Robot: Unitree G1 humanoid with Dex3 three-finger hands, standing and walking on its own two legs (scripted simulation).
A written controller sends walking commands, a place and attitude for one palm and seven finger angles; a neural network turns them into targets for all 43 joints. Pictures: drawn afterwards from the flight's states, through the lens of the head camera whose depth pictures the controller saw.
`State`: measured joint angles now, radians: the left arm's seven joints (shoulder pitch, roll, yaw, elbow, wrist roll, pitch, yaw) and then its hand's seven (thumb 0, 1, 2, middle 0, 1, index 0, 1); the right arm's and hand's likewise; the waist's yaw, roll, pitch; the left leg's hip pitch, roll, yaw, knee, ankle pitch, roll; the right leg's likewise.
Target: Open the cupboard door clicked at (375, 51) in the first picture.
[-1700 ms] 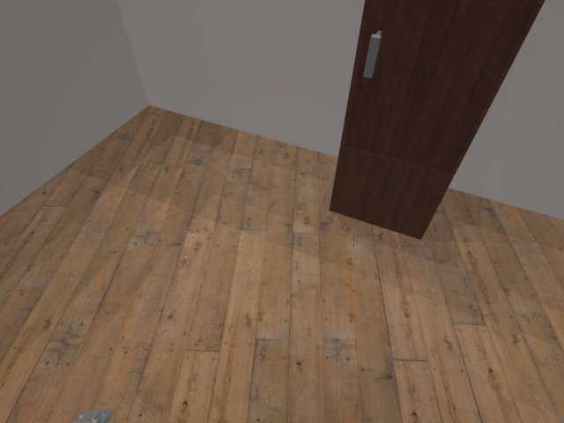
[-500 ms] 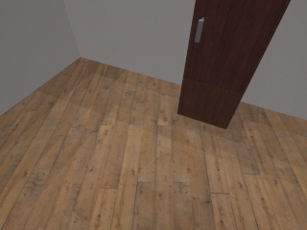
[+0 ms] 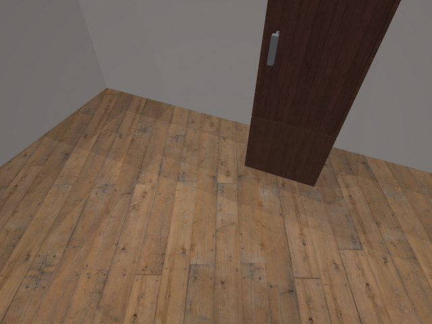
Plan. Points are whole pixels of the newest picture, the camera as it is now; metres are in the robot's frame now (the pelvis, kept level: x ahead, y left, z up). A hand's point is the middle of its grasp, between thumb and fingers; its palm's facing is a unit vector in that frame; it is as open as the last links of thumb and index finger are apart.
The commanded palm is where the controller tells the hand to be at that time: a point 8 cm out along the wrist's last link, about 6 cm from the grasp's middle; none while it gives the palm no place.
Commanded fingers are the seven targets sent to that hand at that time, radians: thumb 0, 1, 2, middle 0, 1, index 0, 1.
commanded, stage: walk to a spot facing it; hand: left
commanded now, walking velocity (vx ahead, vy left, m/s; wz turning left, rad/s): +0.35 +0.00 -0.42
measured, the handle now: (274, 47) +1.14 -0.15 +0.03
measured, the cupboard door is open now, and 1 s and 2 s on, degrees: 0 0 0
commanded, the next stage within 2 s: turn to face it in 0.48 s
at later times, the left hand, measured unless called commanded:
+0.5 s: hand out of the picture +0.15 +0.15 -0.17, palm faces -0.12 -0.98 -0.18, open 7.4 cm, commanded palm none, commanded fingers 0.00 0.90 0.90 -0.20 -0.30 -0.20 -0.30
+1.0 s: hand (164, 217) +0.42 +0.18 -0.17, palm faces -0.27 -0.95 -0.16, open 7.4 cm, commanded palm none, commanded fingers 0.00 0.90 0.90 -0.20 -0.30 -0.20 -0.30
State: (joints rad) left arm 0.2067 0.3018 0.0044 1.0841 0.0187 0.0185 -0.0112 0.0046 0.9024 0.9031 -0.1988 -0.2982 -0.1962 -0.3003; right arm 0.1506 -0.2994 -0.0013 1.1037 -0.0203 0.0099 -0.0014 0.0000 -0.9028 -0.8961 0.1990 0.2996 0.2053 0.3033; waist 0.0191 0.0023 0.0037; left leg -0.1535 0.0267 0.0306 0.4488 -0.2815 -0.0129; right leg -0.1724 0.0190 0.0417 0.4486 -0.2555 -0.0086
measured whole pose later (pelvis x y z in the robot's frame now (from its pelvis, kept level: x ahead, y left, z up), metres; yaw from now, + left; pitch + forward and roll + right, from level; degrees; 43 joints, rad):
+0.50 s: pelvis +0.15 -0.03 +0.00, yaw -10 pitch +0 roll +0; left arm 0.37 0.14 0.03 1.07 0.03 -0.07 0.00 0.00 0.90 0.90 -0.20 -0.30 -0.20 -0.30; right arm 0.24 -0.18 -0.05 1.07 -0.02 -0.01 0.01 0.01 -0.91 -0.90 0.20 0.30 0.20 0.30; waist 0.01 0.01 0.04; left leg -0.55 0.12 0.09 1.08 -0.31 -0.04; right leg -0.12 0.03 -0.04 0.45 -0.33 -0.05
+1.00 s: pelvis +0.32 +0.02 +0.00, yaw -19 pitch +0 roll -1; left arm 0.24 0.19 0.08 1.01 0.04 0.02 -0.02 0.00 0.91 0.90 -0.19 -0.30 -0.19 -0.30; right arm 0.23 -0.17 -0.05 1.03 -0.03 -0.05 -0.03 -0.02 -0.93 -0.90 0.20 0.30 0.21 0.30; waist 0.00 -0.02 0.02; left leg -0.26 0.04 0.26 0.43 -0.19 0.09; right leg -0.50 -0.08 -0.05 1.04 -0.29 0.02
